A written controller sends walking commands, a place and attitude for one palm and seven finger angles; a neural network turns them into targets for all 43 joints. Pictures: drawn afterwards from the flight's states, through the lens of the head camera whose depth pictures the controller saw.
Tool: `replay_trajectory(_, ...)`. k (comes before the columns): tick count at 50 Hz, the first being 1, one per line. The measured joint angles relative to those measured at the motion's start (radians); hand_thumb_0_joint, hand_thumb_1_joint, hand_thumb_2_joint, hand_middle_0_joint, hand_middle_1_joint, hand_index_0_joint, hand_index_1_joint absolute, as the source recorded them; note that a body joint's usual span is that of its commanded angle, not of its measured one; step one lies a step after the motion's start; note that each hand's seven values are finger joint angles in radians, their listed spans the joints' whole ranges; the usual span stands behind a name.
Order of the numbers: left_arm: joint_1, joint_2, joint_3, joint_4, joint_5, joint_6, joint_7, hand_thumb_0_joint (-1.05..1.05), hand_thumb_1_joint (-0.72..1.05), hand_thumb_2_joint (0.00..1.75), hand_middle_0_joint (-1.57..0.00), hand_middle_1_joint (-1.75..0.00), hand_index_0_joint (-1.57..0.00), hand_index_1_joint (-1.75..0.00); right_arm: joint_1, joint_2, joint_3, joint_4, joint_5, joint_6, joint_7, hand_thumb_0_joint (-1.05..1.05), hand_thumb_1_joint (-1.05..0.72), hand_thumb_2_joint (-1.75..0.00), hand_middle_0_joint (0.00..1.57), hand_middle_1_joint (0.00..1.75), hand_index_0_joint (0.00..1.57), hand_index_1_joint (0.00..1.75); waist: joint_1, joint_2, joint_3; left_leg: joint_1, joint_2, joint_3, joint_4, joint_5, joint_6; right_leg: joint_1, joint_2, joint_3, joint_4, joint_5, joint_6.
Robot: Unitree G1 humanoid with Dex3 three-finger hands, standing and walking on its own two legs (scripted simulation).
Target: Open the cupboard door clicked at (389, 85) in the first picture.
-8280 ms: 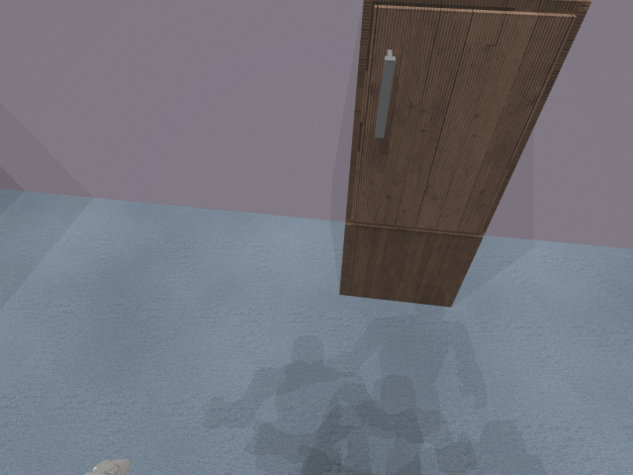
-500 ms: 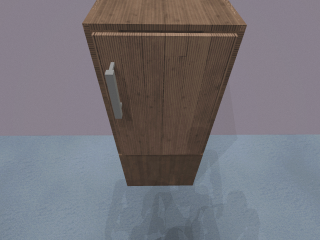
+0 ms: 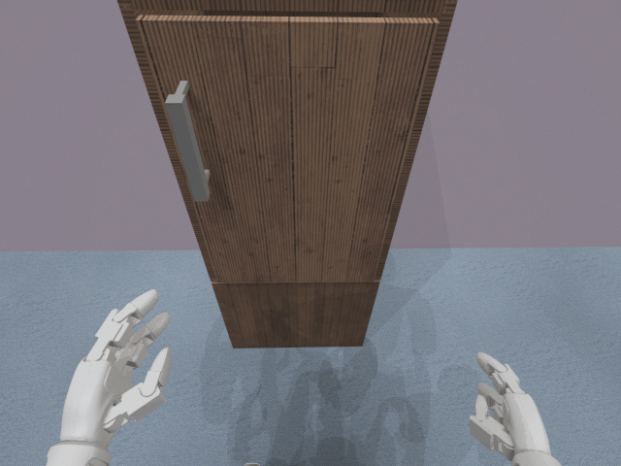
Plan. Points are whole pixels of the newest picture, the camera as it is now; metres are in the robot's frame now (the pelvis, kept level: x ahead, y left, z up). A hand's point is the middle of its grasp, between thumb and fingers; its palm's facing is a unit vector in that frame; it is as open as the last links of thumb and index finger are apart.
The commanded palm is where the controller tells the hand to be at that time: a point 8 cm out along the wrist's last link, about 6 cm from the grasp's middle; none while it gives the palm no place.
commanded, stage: raise the hand with hooked fingers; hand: left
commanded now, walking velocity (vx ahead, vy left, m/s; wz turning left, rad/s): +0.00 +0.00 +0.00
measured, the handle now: (193, 144) +0.54 +0.21 +0.13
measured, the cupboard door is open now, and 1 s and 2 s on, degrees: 0 0 0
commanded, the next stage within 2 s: move the hooked fingers beside the handle in 1.76 s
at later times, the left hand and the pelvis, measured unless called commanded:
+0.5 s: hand (101, 351) +0.23 +0.25 +0.07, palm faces +0.12 -0.99 -0.03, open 11.1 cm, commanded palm +0.19 +0.30 +0.07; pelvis -0.01 +0.01 +0.00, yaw +0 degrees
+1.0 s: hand (35, 299) +0.26 +0.31 +0.12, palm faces +0.10 -0.99 -0.05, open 13.7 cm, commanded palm +0.23 +0.36 +0.13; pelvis +0.00 +0.05 +0.03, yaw +1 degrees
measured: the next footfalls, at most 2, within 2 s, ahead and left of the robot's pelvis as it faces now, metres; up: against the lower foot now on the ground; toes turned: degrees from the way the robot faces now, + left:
none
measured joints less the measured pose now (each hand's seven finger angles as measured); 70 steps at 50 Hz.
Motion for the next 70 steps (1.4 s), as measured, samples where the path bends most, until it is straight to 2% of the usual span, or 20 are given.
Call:
replay_trajectory(2, 0.052, 0.000, 0.007, 0.003, -0.015, 0.028, -0.042, 0.01, 0.66, 0.79, -0.22, -0.46, -0.22, -0.46, -0.007, -0.016, -0.007, -0.045, 0.006, 0.008, -0.009, 0.01, -0.90, -0.90, 0.20, 0.30, 0.20, 0.30, 0.015, -0.009, -0.001, -0.045, 0.002, -0.008, 0.058, -0.035, -0.004, -0.040, 0.001, -0.008, 0.051, -0.023, -0.003)
replay_trajectory(5, 0.109, 0.001, 0.032, -0.009, -0.020, 0.061, -0.019, 0.01, 0.58, 0.76, -0.23, -0.51, -0.23, -0.50, -0.003, -0.028, -0.014, -0.082, 0.007, 0.015, -0.031, 0.01, -0.90, -0.90, 0.20, 0.30, 0.20, 0.30, 0.039, -0.010, 0.000, -0.095, 0.006, -0.033, 0.120, -0.063, -0.010, -0.074, 0.003, -0.033, 0.095, -0.045, -0.005)
replay_trajectory(9, 0.116, 0.010, 0.064, -0.105, -0.025, 0.011, 0.045, 0.02, 0.49, 0.73, -0.23, -0.57, -0.23, -0.56, 0.010, -0.016, 0.001, -0.067, 0.001, 0.005, -0.057, 0.01, -0.90, -0.90, 0.20, 0.30, 0.20, 0.30, 0.060, 0.010, 0.006, -0.139, 0.014, -0.075, 0.180, -0.081, -0.014, -0.088, 0.013, -0.076, 0.115, -0.054, -0.016)
replay_trajectory(11, 0.081, 0.024, 0.061, -0.149, -0.034, -0.026, 0.036, 0.02, 0.44, 0.71, -0.23, -0.60, -0.23, -0.59, 0.014, -0.004, 0.024, -0.042, 0.002, -0.003, -0.064, 0.01, -0.90, -0.90, 0.20, 0.30, 0.20, 0.30, 0.060, 0.026, 0.010, -0.150, 0.018, -0.090, 0.197, -0.084, -0.015, -0.088, 0.018, -0.090, 0.116, -0.053, -0.017)
replay_trajectory(13, 0.018, 0.048, 0.050, -0.159, -0.044, -0.028, -0.006, 0.02, 0.40, 0.69, -0.23, -0.63, -0.23, -0.62, 0.017, 0.010, 0.053, -0.019, 0.009, -0.005, -0.069, 0.01, -0.90, -0.90, 0.20, 0.30, 0.20, 0.30, 0.052, 0.044, 0.019, -0.152, 0.021, -0.098, 0.201, -0.082, -0.014, -0.085, 0.022, -0.097, 0.109, -0.046, -0.014)
replay_trajectory(15, -0.056, 0.081, 0.040, -0.135, -0.047, 0.025, -0.055, 0.02, 0.35, 0.67, -0.24, -0.66, -0.24, -0.65, 0.026, 0.026, 0.079, -0.003, 0.018, 0.003, -0.075, 0.01, -0.90, -0.90, 0.20, 0.30, 0.20, 0.30, 0.039, 0.058, 0.027, -0.144, 0.023, -0.095, 0.187, -0.072, -0.013, -0.078, 0.024, -0.093, 0.094, -0.034, -0.008)
replay_trajectory(18, -0.137, 0.124, 0.045, -0.070, -0.063, 0.180, -0.101, 0.01, 0.28, 0.64, -0.24, -0.70, -0.25, -0.70, 0.056, 0.048, 0.105, 0.003, 0.029, 0.027, -0.083, 0.01, -0.90, -0.89, 0.20, 0.30, 0.20, 0.30, 0.012, 0.066, 0.038, -0.104, 0.023, -0.072, 0.132, -0.048, -0.008, -0.051, 0.023, -0.070, 0.051, -0.007, 0.001)
replay_trajectory(20, -0.149, 0.132, 0.068, -0.042, -0.077, 0.272, -0.088, 0.01, 0.23, 0.62, -0.25, -0.73, -0.25, -0.73, 0.087, 0.053, 0.110, -0.001, 0.031, 0.039, -0.085, 0.01, -0.90, -0.89, 0.20, 0.30, 0.20, 0.30, -0.006, 0.068, 0.039, -0.069, 0.021, -0.053, 0.086, -0.032, -0.001, -0.026, 0.022, -0.050, 0.013, 0.012, 0.008)
replay_trajectory(22, -0.132, 0.120, 0.101, -0.044, -0.089, 0.312, -0.046, 0.01, 0.19, 0.60, -0.25, -0.76, -0.26, -0.76, 0.121, 0.051, 0.103, -0.004, 0.029, 0.040, -0.083, 0.01, -0.90, -0.89, 0.20, 0.30, 0.20, 0.30, -0.015, 0.068, 0.036, -0.035, 0.020, -0.034, 0.043, -0.019, 0.007, -0.001, 0.022, -0.031, -0.024, 0.029, 0.014)
replay_trajectory(24, -0.103, 0.103, 0.129, -0.067, -0.090, 0.300, 0.002, 0.01, 0.14, 0.58, -0.26, -0.79, -0.26, -0.79, 0.151, 0.042, 0.089, -0.003, 0.025, 0.033, -0.077, 0.01, -0.90, -0.89, 0.20, 0.30, 0.20, 0.30, -0.015, 0.065, 0.033, -0.009, 0.019, -0.019, 0.009, -0.010, 0.014, 0.019, 0.021, -0.015, -0.053, 0.043, 0.019)
replay_trajectory(27, -0.072, 0.087, 0.140, -0.105, -0.072, 0.232, 0.049, 0.01, 0.07, 0.55, -0.26, -0.84, -0.26, -0.83, 0.180, 0.018, 0.068, 0.005, 0.018, 0.016, -0.067, 0.01, -0.90, -0.89, 0.20, 0.30, 0.20, 0.30, -0.008, 0.062, 0.035, 0.009, 0.012, -0.013, -0.011, -0.005, 0.025, 0.038, 0.015, -0.008, -0.076, 0.051, 0.027)
replay_trajectory(30, -0.075, 0.086, 0.118, -0.115, -0.054, 0.182, 0.044, 0.01, 0.00, 0.52, -0.26, -0.88, -0.26, -0.88, 0.181, -0.013, 0.059, 0.016, 0.018, 0.001, -0.064, 0.01, -0.90, -0.90, 0.20, 0.30, 0.20, 0.30, 0.000, 0.064, 0.043, 0.008, 0.003, -0.017, -0.006, -0.006, 0.037, 0.044, 0.007, -0.014, -0.079, 0.052, 0.036)
replay_trajectory(32, -0.092, 0.089, 0.098, -0.104, -0.048, 0.179, 0.025, 0.01, -0.04, 0.50, -0.27, -0.91, -0.27, -0.91, 0.170, -0.027, 0.057, 0.021, 0.022, -0.006, -0.068, 0.01, -0.90, -0.90, 0.20, 0.30, 0.20, 0.30, 0.002, 0.066, 0.050, 0.010, -0.002, -0.021, -0.005, -0.005, 0.043, 0.051, 0.003, -0.017, -0.083, 0.053, 0.042)
replay_trajectory(36, -0.145, 0.108, 0.078, -0.072, -0.035, 0.224, 0.001, 0.00, -0.14, 0.46, -0.27, -0.97, -0.28, -0.97, 0.134, -0.030, 0.061, 0.021, 0.029, -0.014, -0.084, 0.01, -0.90, -0.90, 0.20, 0.30, 0.20, 0.30, 0.006, 0.061, 0.062, 0.036, -0.009, -0.019, -0.024, 0.003, 0.054, 0.080, -0.003, -0.015, -0.108, 0.065, 0.052)
replay_trajectory(43, -0.231, 0.143, 0.128, -0.068, -0.043, 0.278, 0.027, 0.00, -0.30, 0.39, -0.29, -1.08, -0.29, -1.07, 0.097, 0.000, 0.090, -0.009, 0.028, -0.026, -0.085, 0.01, -0.90, -0.90, 0.20, 0.30, 0.20, 0.30, 0.016, 0.052, 0.061, 0.121, -0.019, -0.017, -0.091, 0.022, 0.062, 0.169, -0.009, -0.010, -0.183, 0.091, 0.063)
replay_trajectory(52, -0.340, 0.182, 0.147, 0.014, -0.035, 0.419, -0.045, 0.00, -0.46, 0.32, -0.30, -1.18, -0.30, -1.17, 0.083, 0.010, 0.123, -0.021, 0.035, -0.005, -0.085, 0.01, -0.90, -0.89, 0.20, 0.30, 0.20, 0.30, 0.043, 0.066, 0.069, 0.195, -0.033, -0.020, -0.163, 0.051, 0.071, 0.247, -0.018, -0.012, -0.260, 0.122, 0.074)
replay_trajectory(60, -0.430, 0.218, 0.206, 0.058, -0.032, 0.426, -0.062, -0.01, -0.49, 0.31, -0.30, -1.20, -0.30, -1.20, 0.101, 0.007, 0.132, 0.004, 0.033, 0.004, -0.095, 0.01, -0.90, -0.89, 0.20, 0.30, 0.20, 0.30, 0.045, 0.053, 0.098, 0.243, -0.033, -0.025, -0.214, 0.077, 0.067, 0.296, -0.015, -0.015, -0.313, 0.148, 0.070)
replay_trajectory(65, -0.490, 0.254, 0.226, 0.117, -0.037, 0.459, -0.101, -0.01, -0.50, 0.30, -0.30, -1.20, -0.30, -1.20, 0.117, -0.007, 0.128, 0.018, 0.040, 0.010, -0.104, 0.01, -0.90, -0.89, 0.20, 0.30, 0.20, 0.30, 0.035, 0.059, 0.100, 0.265, -0.032, -0.027, -0.242, 0.090, 0.063, 0.317, -0.012, -0.016, -0.341, 0.161, 0.066)
replay_trajectory(70, -0.491, 0.267, 0.232, 0.161, -0.055, 0.491, -0.132, -0.01, -0.50, 0.30, -0.30, -1.20, -0.30, -1.20, 0.133, -0.019, 0.118, 0.012, 0.044, 0.014, -0.100, 0.01, -0.90, -0.89, 0.20, 0.30, 0.20, 0.30, 0.022, 0.064, 0.088, 0.268, -0.027, -0.021, -0.259, 0.098, 0.058, 0.314, -0.007, -0.009, -0.351, 0.167, 0.061)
